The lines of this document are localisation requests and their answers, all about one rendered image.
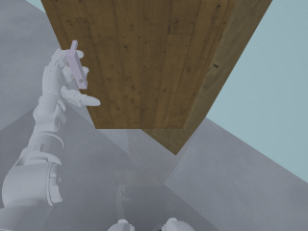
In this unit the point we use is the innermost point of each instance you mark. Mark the left robot hand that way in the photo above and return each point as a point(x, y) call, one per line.
point(54, 79)

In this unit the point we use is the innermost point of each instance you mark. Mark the left robot forearm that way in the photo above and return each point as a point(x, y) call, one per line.
point(47, 141)

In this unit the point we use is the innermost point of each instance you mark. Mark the cupboard door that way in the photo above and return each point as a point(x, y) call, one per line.
point(147, 59)

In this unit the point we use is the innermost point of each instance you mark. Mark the handle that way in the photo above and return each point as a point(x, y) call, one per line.
point(74, 63)

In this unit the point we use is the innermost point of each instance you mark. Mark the robot right shin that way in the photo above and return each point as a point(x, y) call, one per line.
point(172, 219)

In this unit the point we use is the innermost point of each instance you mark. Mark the robot right thigh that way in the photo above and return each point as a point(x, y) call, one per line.
point(177, 225)

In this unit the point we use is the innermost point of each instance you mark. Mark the left robot upper arm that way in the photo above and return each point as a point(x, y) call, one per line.
point(30, 193)

